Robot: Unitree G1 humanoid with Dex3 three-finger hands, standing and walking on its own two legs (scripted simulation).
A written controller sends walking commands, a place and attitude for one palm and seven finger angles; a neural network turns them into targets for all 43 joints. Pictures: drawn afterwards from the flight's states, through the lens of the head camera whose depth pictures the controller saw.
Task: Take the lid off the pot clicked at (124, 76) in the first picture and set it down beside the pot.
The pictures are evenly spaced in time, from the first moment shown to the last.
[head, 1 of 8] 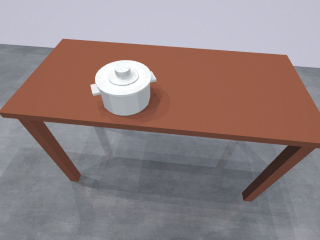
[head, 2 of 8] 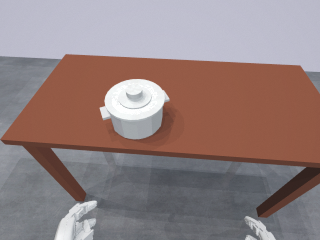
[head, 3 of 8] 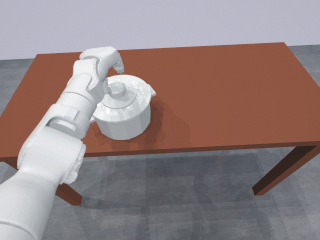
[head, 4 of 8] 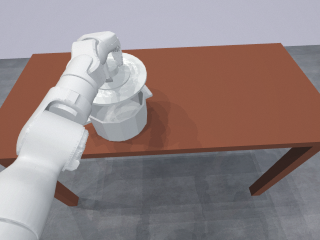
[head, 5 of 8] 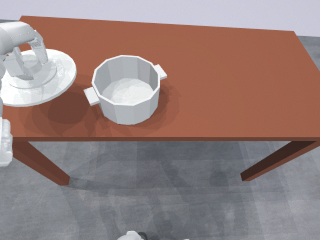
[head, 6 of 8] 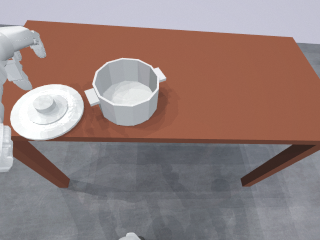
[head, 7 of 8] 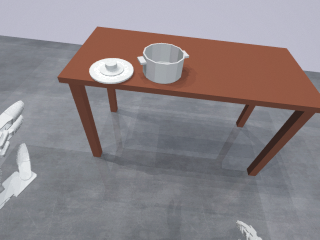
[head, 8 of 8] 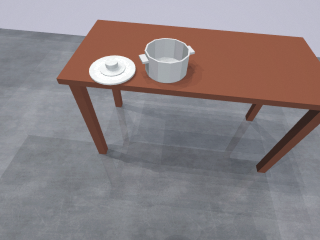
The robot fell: no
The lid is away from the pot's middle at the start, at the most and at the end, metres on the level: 0.00 0.24 0.24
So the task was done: yes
